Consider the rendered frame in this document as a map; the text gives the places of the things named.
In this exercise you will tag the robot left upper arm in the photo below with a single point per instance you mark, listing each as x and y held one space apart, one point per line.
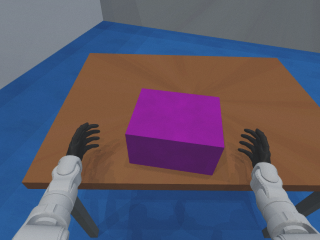
43 232

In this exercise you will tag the right robot hand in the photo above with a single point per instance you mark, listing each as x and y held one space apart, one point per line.
260 148

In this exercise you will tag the left robot hand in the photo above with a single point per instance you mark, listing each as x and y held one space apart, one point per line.
78 145

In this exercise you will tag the carton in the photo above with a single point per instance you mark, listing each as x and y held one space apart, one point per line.
177 131

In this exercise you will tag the table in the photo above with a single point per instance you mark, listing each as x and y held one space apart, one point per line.
254 93

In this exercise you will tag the robot right forearm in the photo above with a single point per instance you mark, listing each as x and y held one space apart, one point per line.
274 204

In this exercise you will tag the robot left forearm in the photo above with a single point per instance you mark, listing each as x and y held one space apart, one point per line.
57 202

